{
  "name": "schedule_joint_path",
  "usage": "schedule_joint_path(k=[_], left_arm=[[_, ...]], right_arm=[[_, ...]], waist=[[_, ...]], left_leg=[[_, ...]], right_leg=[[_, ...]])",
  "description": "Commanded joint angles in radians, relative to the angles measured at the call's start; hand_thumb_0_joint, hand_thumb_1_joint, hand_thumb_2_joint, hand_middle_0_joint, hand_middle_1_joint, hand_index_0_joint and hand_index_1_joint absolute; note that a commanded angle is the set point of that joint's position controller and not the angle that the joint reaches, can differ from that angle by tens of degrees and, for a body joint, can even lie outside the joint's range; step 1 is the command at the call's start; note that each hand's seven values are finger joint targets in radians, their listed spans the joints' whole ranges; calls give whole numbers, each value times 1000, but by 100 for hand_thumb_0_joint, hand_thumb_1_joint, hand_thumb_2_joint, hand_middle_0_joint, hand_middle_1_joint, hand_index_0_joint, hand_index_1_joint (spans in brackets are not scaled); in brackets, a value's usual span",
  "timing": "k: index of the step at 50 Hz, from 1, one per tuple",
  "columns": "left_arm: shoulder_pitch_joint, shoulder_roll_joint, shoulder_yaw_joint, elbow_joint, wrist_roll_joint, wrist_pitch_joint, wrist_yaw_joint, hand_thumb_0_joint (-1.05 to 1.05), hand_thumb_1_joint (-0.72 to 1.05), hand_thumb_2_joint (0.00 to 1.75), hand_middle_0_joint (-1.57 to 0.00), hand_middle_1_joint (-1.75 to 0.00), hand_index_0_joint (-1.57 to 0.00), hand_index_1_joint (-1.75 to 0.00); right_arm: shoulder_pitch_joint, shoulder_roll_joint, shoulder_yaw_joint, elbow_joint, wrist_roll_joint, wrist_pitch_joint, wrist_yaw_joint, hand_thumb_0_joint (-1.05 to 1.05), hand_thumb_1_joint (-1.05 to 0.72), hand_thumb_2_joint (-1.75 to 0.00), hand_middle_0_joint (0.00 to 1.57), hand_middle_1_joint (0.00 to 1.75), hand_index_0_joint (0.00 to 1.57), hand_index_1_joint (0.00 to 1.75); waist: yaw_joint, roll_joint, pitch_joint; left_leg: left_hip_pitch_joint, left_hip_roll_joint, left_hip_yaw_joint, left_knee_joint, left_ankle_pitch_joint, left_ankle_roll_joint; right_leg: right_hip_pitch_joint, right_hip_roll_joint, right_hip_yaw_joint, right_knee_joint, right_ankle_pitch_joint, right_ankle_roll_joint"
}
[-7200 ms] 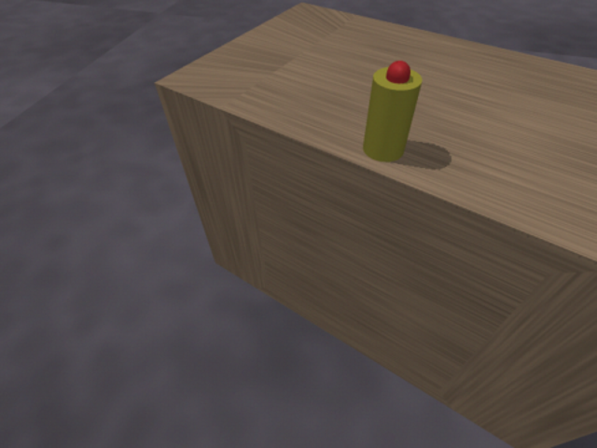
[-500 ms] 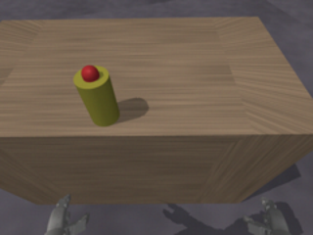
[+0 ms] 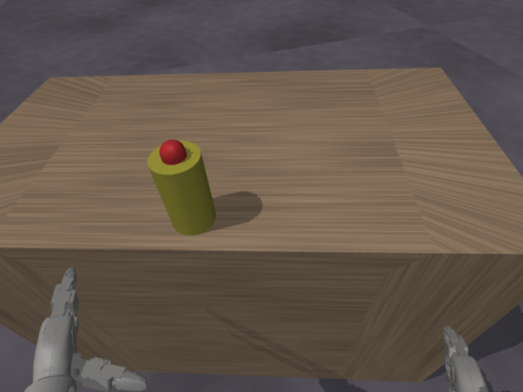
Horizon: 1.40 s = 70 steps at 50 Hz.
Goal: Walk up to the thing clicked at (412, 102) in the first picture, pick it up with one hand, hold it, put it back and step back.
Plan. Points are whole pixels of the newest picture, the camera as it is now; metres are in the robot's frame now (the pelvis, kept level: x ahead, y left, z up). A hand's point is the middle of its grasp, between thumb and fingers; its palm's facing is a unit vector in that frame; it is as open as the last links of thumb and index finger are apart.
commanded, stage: rise first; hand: left
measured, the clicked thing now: (183, 184) +0.41 +0.17 +0.11
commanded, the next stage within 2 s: go down in 1.18 s
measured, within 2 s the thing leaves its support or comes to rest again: neither
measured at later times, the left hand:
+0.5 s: hand (56, 330) +0.16 +0.26 +0.13, palm faces +0.38 -0.81 -0.44, open 17.6 cm
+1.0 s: hand (29, 308) +0.16 +0.26 +0.19, palm faces +0.43 -0.78 -0.45, open 17.6 cm
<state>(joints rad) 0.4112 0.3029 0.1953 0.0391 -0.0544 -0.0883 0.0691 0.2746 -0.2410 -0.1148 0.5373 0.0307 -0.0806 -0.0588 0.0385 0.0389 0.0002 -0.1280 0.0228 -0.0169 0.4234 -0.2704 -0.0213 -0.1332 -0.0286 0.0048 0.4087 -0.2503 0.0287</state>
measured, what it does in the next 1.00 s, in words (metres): stands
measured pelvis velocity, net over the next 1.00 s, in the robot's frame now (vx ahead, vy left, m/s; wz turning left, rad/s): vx -0.03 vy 0.00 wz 0.02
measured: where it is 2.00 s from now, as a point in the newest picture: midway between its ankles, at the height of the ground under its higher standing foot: outside the picture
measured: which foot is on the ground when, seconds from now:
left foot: down 0.00-1.00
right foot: down 0.00-1.00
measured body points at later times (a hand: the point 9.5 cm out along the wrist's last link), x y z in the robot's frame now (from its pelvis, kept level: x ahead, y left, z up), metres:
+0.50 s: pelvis -0.02 -0.01 +0.00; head -0.03 -0.03 +0.45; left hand +0.14 +0.30 +0.15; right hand +0.15 -0.28 -0.08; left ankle -0.03 +0.13 -0.74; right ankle -0.02 -0.14 -0.74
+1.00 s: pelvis -0.03 +0.00 +0.00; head -0.04 -0.02 +0.45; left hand +0.13 +0.30 +0.21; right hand +0.14 -0.28 -0.08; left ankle -0.03 +0.13 -0.74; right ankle -0.02 -0.14 -0.74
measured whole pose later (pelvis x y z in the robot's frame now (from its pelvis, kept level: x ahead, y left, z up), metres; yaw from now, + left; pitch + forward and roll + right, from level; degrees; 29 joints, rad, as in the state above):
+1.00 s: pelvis -0.03 +0.00 +0.00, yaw +1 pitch -5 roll +0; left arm 0.39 0.38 0.40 -0.30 -0.05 -0.36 0.02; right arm 0.27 -0.24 -0.21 0.61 0.02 -0.15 -0.04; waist 0.06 0.05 0.05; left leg -0.11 0.02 -0.03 0.42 -0.23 -0.02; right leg -0.12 -0.04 -0.01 0.43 -0.23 0.03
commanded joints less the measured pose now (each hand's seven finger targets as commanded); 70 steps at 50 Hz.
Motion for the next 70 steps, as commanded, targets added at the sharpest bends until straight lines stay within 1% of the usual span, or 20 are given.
schedule_joint_path(k=[1,11,14,17,24,35,37,39,42,47,48,49,58,60,63,64,65,66,67,70], left_arm=[[-2,181,132,-270,-4,-76,-8,0,-53,0,-3,-2,-3,-2],[-18,221,211,-403,-4,-146,-19,0,-55,0,-3,-2,-3,-3],[-32,222,218,-434,-6,-166,-23,0,-55,0,-3,-3,-3,-3],[-26,235,236,-449,-6,-182,-26,0,-55,0,-3,-2,-3,-3],[-51,249,269,-485,-8,-228,-29,0,-54,1,-3,-2,-3,-3],[-97,271,304,-501,-8,-278,-27,0,-55,3,-3,-3,-2,-4],[-101,264,302,-479,-8,-286,-28,0,-56,4,-3,-3,-3,-4],[-94,281,320,-468,-8,-290,-26,0,-56,4,-3,-4,-3,-5],[-139,264,296,-549,-10,-311,-30,0,-57,5,-4,-4,-3,-5],[-147,282,323,-584,-12,-330,-27,0,-58,7,-3,-4,-2,-5],[-101,308,364,-497,-9,-319,-24,0,-57,7,-3,-4,-2,-5],[-133,277,324,-572,-10,-327,-28,0,-59,7,-4,-4,-2,-6],[-149,296,359,-555,-15,-335,-30,0,-61,9,-4,-4,-2,-6],[-174,275,327,-598,-16,-340,-33,0,-61,10,-4,-3,-1,-6],[-136,308,376,-548,-14,-333,-29,0,-61,11,-4,-4,-2,-7],[-162,306,364,-574,-13,-335,-31,0,-60,5,-5,-9,-6,-9],[-138,213,332,-555,-26,-380,-58,0,-60,10,-2,-1,0,-5],[-154,341,403,-562,-12,-351,-35,0,-59,6,-5,-9,-6,-10],[-135,232,356,-532,-27,-386,-59,0,-59,7,-6,-8,-6,-9],[-195,291,415,-494,-45,-398,-78,0,-59,8,-6,-10,-6,-10]], right_arm=[[-47,-116,-61,-143,2,-42,9,0,54,-1,5,5,5,5],[-90,-164,-125,-148,-10,-54,5,0,54,-1,5,5,5,5],[-90,-107,-84,-112,-6,-56,12,0,54,-2,5,5,5,5],[-88,-172,-143,-130,-9,-64,6,0,54,-2,5,5,5,5],[-103,-116,-109,-87,-3,-77,14,0,55,-2,5,5,5,5],[-98,-176,-162,-78,-7,-107,7,0,55,-3,5,5,5,5],[-96,-130,-123,-64,-2,-110,13,0,54,-3,5,5,5,5],[-89,-176,-168,-69,-3,-112,7,0,54,-3,5,5,5,5],[-127,-145,-136,-117,0,-123,14,0,54,-4,5,5,5,5],[-125,-148,-141,-113,0,-129,16,0,54,-4,5,5,5,5],[-90,-169,-162,-99,1,-126,13,0,54,-4,5,5,5,5],[-92,-133,-138,-84,1,-123,16,0,53,-4,5,5,5,5],[-80,-154,-150,-118,5,-128,21,0,52,-6,5,5,5,5],[-95,-130,-137,-100,5,-128,22,0,53,-6,5,5,5,5],[-55,-142,-148,-78,4,-132,21,0,52,-6,5,5,5,5],[-59,-149,-150,-95,4,-132,21,0,49,-5,5,5,5,5],[-106,-102,-120,-86,-12,-126,34,0,56,-5,5,5,5,5],[-85,-185,-184,-126,1,-130,19,0,50,-5,5,5,5,5],[-71,-119,-139,-65,-16,-118,32,0,50,-5,5,5,5,5],[-112,-121,-140,-92,-17,-103,34,0,51,-5,5,5,5,5]], waist=[[4,-3,-42],[8,-27,-48],[20,-1,-8],[4,-18,-33],[26,-7,-9],[13,-9,-7],[22,-5,12],[13,-30,-9],[26,-8,-37],[33,5,-38],[20,-19,-19],[36,19,-31],[29,2,-16],[33,15,2],[31,3,-9],[28,20,-7],[22,-58,-47],[39,18,-57],[15,-54,-64],[25,-31,-84]], left_leg=[[7,-18,53,-52,314,15],[31,-30,52,-51,278,24],[3,-30,49,-67,221,22],[20,-30,48,-66,215,26],[1,-38,47,-75,165,29],[3,-36,41,-87,123,27],[-12,-38,41,-91,100,28],[2,-38,43,-87,113,30],[6,-37,41,-88,134,28],[6,-41,44,-80,162,26],[2,-39,44,-77,155,27],[5,-40,44,-81,170,23],[1,-34,38,-84,171,22],[-4,-40,45,-85,149,23],[-3,-34,39,-86,144,23],[-4,-32,38,-89,143,20],[-27,-29,32,-35,167,16],[17,-34,40,-72,191,17],[-21,-29,32,-25,203,15],[-34,-42,42,1,216,15]], right_leg=[[31,34,-69,-34,267,-36],[41,23,-63,-40,240,-28],[26,27,-68,-50,176,-33],[25,24,-66,-52,181,-30],[18,18,-66,-61,127,-30],[4,23,-66,-62,92,-29],[1,23,-68,-66,67,-30],[0,22,-66,-66,81,-27],[23,22,-67,-59,98,-30],[29,21,-66,-55,123,-30],[21,23,-66,-57,118,-28],[27,22,-67,-52,131,-32],[27,29,-71,-48,131,-31],[8,24,-67,-52,112,-30],[16,28,-71,-49,106,-31],[12,31,-70,-46,106,-32],[-1,35,-74,-4,114,-27],[31,26,-67,-32,144,-31],[4,33,-71,7,152,-27],[6,18,-62,15,175,-22]])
